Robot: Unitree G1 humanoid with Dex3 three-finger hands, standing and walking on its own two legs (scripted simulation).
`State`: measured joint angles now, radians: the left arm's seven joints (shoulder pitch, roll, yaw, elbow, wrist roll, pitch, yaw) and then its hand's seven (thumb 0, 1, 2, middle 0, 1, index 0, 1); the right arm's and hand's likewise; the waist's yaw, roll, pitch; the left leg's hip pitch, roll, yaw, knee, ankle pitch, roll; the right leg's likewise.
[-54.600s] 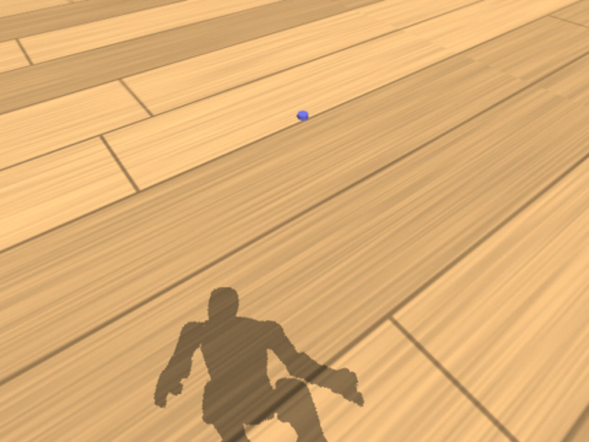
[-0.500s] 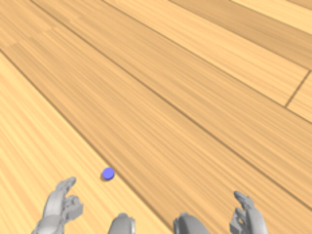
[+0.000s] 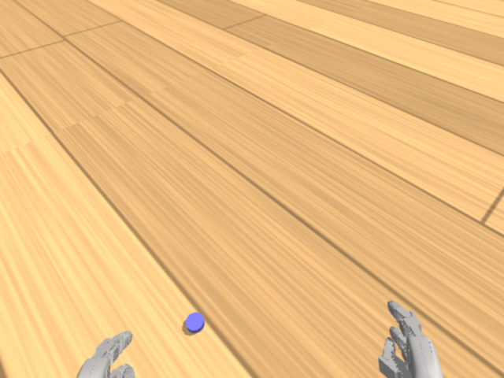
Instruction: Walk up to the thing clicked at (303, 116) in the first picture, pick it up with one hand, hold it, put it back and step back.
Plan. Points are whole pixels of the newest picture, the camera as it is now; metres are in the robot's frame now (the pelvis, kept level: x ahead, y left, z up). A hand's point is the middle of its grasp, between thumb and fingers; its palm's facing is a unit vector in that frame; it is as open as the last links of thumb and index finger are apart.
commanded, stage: home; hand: left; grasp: from above
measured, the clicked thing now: (195, 322) +0.48 +0.21 -0.70
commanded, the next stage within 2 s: stand in 1.76 s
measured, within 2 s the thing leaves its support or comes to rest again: neither
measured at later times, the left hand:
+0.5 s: hand out of the picture +0.16 +0.18 -0.05, palm faces +0.03 -0.98 -0.20, open 7.4 cm
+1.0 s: hand out of the picture +0.17 +0.18 -0.05, palm faces +0.03 -0.98 -0.20, open 7.4 cm
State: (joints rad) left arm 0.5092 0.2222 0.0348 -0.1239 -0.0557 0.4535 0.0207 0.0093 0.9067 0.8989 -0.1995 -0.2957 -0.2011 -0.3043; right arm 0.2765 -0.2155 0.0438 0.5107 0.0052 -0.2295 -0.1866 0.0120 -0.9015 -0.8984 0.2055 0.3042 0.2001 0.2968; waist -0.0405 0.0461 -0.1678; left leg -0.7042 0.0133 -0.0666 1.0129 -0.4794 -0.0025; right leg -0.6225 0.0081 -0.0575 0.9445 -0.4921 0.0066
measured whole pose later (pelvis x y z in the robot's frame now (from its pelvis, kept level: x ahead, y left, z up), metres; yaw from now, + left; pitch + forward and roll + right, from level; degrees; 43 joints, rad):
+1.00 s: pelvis +0.01 +0.00 +0.00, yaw -1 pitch +10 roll -3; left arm 0.51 0.23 0.03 -0.13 -0.06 0.44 0.02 0.01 0.91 0.90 -0.20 -0.30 -0.20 -0.30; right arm 0.29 -0.21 0.03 0.54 0.00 -0.23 -0.18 0.01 -0.90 -0.90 0.21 0.30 0.20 0.30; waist -0.04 0.04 -0.16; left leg -0.70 0.02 -0.06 1.02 -0.49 0.00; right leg -0.62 0.01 -0.05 0.94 -0.50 0.01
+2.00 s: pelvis +0.00 +0.00 +0.02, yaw +0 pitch +3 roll +0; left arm 0.25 0.27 0.01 0.41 0.04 0.13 0.03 0.01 0.90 0.90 -0.20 -0.30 -0.20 -0.30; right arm 0.18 -0.26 0.00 0.76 -0.08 -0.07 -0.05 0.01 -0.90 -0.90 0.21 0.30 0.20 0.30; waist 0.01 -0.01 -0.01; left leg -0.50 -0.02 -0.02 0.87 -0.43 0.01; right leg -0.46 -0.03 -0.01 0.87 -0.46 0.01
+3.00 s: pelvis -0.01 +0.00 +0.07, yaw +0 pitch -4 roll +0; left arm 0.16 0.29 0.03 1.14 0.03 0.00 0.03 0.00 0.91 0.90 -0.20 -0.30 -0.20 -0.31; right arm 0.14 -0.30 -0.04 1.13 -0.03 0.01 -0.02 0.01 -0.90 -0.90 0.20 0.30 0.20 0.30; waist 0.00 0.01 0.07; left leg -0.12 -0.02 -0.02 0.36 -0.17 0.01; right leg -0.08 -0.03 -0.02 0.35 -0.20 0.02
